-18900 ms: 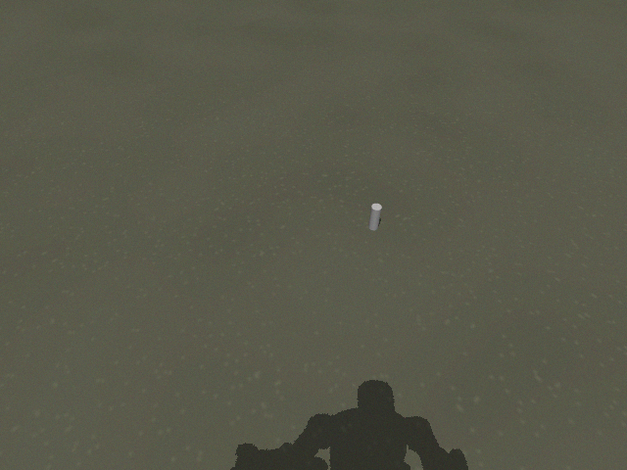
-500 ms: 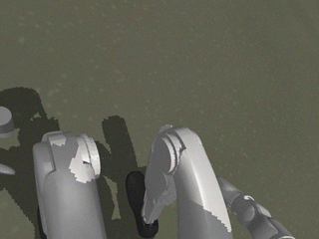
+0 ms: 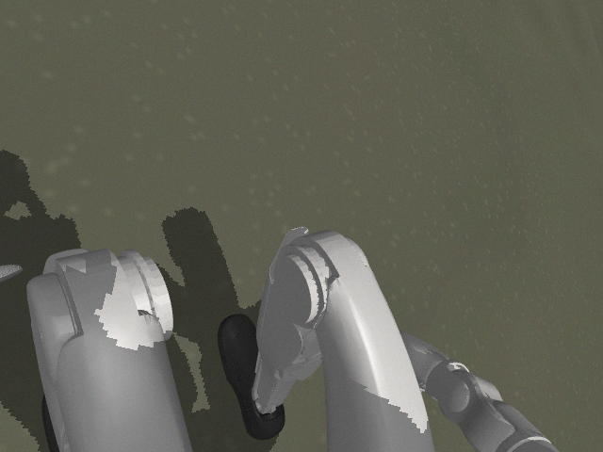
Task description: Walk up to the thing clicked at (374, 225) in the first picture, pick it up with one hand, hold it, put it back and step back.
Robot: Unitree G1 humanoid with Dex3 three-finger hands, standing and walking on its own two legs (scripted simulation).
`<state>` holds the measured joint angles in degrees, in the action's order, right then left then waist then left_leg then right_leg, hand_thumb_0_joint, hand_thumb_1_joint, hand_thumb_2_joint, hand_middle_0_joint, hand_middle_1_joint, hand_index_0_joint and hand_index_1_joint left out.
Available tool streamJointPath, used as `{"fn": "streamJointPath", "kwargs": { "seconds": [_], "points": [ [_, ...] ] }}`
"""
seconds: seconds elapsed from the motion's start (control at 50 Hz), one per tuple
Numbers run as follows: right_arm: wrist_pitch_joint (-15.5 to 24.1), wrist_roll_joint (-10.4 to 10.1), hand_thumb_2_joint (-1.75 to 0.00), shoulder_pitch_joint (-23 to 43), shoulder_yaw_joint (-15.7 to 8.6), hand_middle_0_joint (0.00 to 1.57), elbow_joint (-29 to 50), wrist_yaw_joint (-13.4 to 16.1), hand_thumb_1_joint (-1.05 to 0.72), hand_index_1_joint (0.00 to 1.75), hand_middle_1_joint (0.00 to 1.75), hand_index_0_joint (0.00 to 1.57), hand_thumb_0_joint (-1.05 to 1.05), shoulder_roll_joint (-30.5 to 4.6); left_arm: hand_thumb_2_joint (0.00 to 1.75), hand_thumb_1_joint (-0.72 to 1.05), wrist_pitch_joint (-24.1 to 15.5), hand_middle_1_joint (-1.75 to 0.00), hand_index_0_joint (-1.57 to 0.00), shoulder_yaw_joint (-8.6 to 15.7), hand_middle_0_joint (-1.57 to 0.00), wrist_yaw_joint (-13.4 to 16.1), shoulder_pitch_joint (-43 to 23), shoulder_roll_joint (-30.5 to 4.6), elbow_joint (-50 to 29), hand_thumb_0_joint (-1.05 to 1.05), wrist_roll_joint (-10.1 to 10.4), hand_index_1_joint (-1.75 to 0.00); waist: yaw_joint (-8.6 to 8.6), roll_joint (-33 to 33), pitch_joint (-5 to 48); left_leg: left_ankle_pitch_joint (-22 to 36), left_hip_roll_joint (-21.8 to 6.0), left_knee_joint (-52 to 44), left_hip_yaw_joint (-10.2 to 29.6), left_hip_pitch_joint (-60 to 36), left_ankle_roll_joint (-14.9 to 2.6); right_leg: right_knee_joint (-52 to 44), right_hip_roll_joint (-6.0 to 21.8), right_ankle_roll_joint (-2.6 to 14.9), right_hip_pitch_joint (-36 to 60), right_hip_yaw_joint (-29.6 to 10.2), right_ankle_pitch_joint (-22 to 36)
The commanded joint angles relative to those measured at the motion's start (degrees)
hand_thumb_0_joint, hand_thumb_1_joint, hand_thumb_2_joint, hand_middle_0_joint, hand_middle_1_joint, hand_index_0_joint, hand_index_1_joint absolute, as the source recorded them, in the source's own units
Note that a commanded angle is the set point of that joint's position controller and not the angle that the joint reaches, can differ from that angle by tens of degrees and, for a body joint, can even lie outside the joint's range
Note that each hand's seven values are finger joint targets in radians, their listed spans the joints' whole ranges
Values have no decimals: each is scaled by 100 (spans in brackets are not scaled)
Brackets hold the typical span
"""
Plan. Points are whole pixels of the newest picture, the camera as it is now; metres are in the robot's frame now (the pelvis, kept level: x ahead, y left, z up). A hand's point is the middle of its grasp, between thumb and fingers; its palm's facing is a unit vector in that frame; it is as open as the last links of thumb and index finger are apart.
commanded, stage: close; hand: left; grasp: from the side
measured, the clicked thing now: out of the picture +0.38 +0.29 -0.21
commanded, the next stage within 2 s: settle in 0.38 s
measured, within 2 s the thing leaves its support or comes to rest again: leaves its support in 0.76 s
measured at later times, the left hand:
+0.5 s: hand out of the picture +0.38 +0.29 -0.18, palm faces +0.34 -0.94 -0.01, open 6.4 cm
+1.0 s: hand out of the picture +0.38 +0.30 -0.12, palm faces +0.32 -0.95 -0.03, open 5.5 cm
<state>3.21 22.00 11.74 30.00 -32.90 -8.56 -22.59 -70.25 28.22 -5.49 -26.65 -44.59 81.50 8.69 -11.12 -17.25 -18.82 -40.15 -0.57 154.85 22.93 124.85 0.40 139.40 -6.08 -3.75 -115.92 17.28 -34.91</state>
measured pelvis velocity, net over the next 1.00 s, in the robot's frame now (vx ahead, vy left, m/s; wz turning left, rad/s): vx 0.00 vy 0.00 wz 0.01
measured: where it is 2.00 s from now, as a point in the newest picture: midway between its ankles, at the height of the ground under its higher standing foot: (185, 432)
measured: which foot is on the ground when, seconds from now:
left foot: down 0.00-1.00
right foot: down 0.00-1.00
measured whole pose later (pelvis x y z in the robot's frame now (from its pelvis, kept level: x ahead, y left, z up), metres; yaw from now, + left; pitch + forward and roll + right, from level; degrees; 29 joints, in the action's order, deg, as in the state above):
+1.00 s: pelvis +0.00 +0.00 +0.01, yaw +1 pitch +12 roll -17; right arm 0.4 17.6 7.6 23.5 -33.0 -9.7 -21.4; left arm -58.6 23.5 -3.3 -24.7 -40.1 62.6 7.4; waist -9.3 -13.0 -13.1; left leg -40.2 -1.0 151.5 20.7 126.1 0.4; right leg 137.5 -5.1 -2.9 -117.4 16.0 -35.7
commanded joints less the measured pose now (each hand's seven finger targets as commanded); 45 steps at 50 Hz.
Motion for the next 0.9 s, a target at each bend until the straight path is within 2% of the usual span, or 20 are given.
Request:
{"fn": "streamJointPath", "kwargs": {
  "seconds": [0.0, 0.06, 0.08, 0.12, 0.2, 0.26, 0.36, 0.38, 0.4, 0.44, 0.46, 0.48, 0.6, 0.62, 0.68, 0.74, 0.78, 0.8, 0.84, 0.88],
  "points": [
    [-71, 22, -90, -33, -719, 20, 94, 96, -88, 30, 30, 20, 0, -2086, 50, 13, -391, -42, -44, -135, -46, 70, -1005, -774, -564, 0, -37, -43, -795, 3015, 2944, 338, -352, -2043, -495, -1987, 132, -962, -121, 364, 1206, 528, 788],
    [-83, -8, -90, 45, -710, 20, 143, 87, -88, 30, 30, 20, 0, -2075, 58, 21, -311, -50, -53, -170, -55, 109, -896, -761, -481, 0, -17, -51, -710, 2921, 2803, 203, -343, -2060, -505, -1819, 111, -996, -139, 374, 1167, 526, 693],
    [-97, -16, -90, 35, -709, 20, 154, 82, -88, 30, 30, 20, 0, -2080, 60, 23, -286, -54, -57, -150, -59, 115, -860, -722, -428, 0, -6, -55, -747, 2857, 2803, 236, -347, -2092, -464, -1851, 119, -990, -125, 361, 1181, 562, 707],
    [-98, -24, -90, 52, -685, 20, 181, 79, -88, 30, 30, 20, 0, -2046, 66, 30, -264, -59, -62, -43, -64, 148, -736, -846, -447, 0, 11, -61, -602, 2892, 2884, 351, -346, -2058, -501, -1834, 116, -984, -151, 377, 1253, 527, 766],
    [-124, -25, -89, 51, -676, 20, 204, 87, -87, 30, 30, 20, 0, -2038, 77, 45, -285, -71, -74, 36, -76, 195, -862, -949, -596, 0, 0, -71, -633, 3034, 2828, 244, -361, -2081, -510, -1803, 116, -992, -165, 395, 1236, 539, 694],
    [-142, -4, -89, 11, -665, 20, 206, 99, -87, 30, 30, 20, 0, -2038, 85, 53, -311, -80, -83, 172, -84, 266, -957, -1066, -733, 0, -24, -81, -652, 3134, 2933, 399, -404, -2074, -483, -1960, 139, -963, -172, 395, 1283, 537, 806],
    [-186, 7, -89, -37, -712, 20, 159, 100, -86, 30, 30, 20, 0, -2053, 96, 65, -299, -93, -97, 40, -99, 321, -1071, -975, -904, 0, -118, -94, -730, 3318, 2959, 567, -439, -2138, -412, -2166, 180, -888, -154, 403, 1209, 549, 945],
    [-196, -1, -89, -9, -726, 20, 163, 91, -86, 30, 30, 20, 0, -2075, 99, 64, -283, -97, -100, -57, -101, 323, -1121, -957, -853, 0, -144, -98, -783, 3294, 2862, 473, -431, -2154, -425, -2091, 170, -913, -144, 401, 1174, 549, 879],
    [-197, -9, -89, -26, -706, 20, 180, 84, -87, 30, 30, 20, 0, -2048, 102, 63, -262, -101, -104, -12, -106, 344, -1157, -1009, -850, 0, -152, -102, -755, 3262, 2869, 389, -433, -2175, -422, -2054, 159, -932, -150, 409, 1147, 550, 813],
    [-218, -19, -89, -4, -711, 20, 179, 75, -87, 30, 30, 20, 0, -2063, 107, 62, -237, -107, -110, -45, -111, 381, -1224, -958, -765, 0, -146, -108, -809, 3165, 2755, 192, -432, -2182, -400, -1943, 145, -961, -141, 393, 1081, 563, 673],
    [-204, -21, -89, 0, -701, 20, 190, 74, -87, 30, 30, 20, 0, -2048, 109, 62, -227, -110, -111, -26, -113, 397, -1182, -986, -768, 0, -126, -111, -751, 3108, 2765, 157, -421, -2141, -431, -1891, 120, -980, -150, 388, 1125, 534, 671],
    [-211, -18, -90, -4, -696, 20, 199, 65, -90, 30, 30, 20, 0, -2069, 113, 58, -237, -114, -112, -29, -114, 417, -1251, -1001, -761, 0, -121, -116, -797, 3080, 2763, 104, -414, -2154, -412, -1834, 117, -994, -149, 386, 1135, 560, 627],
    [-227, -41, -90, -4, -794, 20, 234, 44, -89, 30, 30, 20, 0, -2082, 121, 63, -202, -123, -119, -97, -121, 368, -1100, -935, -1065, 0, -189, -125, -654, 3261, 2889, 232, -441, -2247, -404, -2113, 163, -944, -135, 394, 1081, 535, 701],
    [-239, -51, -90, -49, -808, 20, 198, 49, -89, 30, 30, 20, 0, -2077, 121, 62, -173, -124, -120, -20, -122, 364, -1065, -1026, -1100, 0, -199, -126, -630, 3411, 2962, 293, -459, -2301, -385, -2241, 190, -900, -125, 408, 1047, 536, 723],
    [-243, -86, -90, -97, -869, 20, 229, 32, -89, 30, 30, 20, 0, -2086, 126, 62, -114, -130, -125, 36, -127, 399, -1147, -971, -1473, 0, -141, -132, -623, 3573, 3134, 515, -452, -2329, -388, -2366, 217, -847, -97, 408, 1109, 511, 903],
    [-252, -142, -90, -160, -974, 20, 214, 18, -89, 30, 30, 20, 0, -2044, 126, 57, -12, -133, -129, 91, -130, 405, -1149, -980, -1922, 0, -95, -135, -553, 3664, 3275, 480, -423, -2324, -492, -2299, 193, -901, -94, 424, 1108, 436, 897],
    [-264, -168, -90, -245, -1047, 20, 204, 21, -89, 30, 30, 20, 0, -2024, 127, 57, 85, -134, -130, 15, -131, 384, -1211, -959, -2309, 0, -113, -136, -546, 3789, 3533, 642, -407, -2320, -572, -2417, 199, -942, -91, 442, 1207, 379, 1012],
    [-264, -198, -90, -275, -1093, 20, 193, 20, -89, 30, 30, 20, 0, -2003, 127, 58, 156, -134, -130, -46, -132, 362, -1108, -924, -2433, 0, -144, -136, -488, 3878, 3580, 676, -402, -2375, -594, -2472, 208, -930, -81, 462, 1166, 354, 1032],
    [-295, -270, -90, -360, -1191, 20, 168, 7, -89, 30, 30, 20, 0, -1937, 129, 56, 343, -137, -132, -332, -134, 306, -997, -599, -2577, 0, -178, -139, -505, 3845, 3606, 516, -386, -2449, -631, -2402, 199, -986, -71, 479, 1067, 326, 937],
    [-288, -363, -90, -384, -1306, 20, 190, 9, -89, 30, 30, 20, 0, -1902, 127, 56, 511, -136, -133, -328, -134, 277, -1021, -586, -2853, 0, -149, -138, -394, 3758, 3724, 405, -347, -2477, -716, -2250, 164, -1035, -57, 490, 1021, 250, 865]
  ]
}}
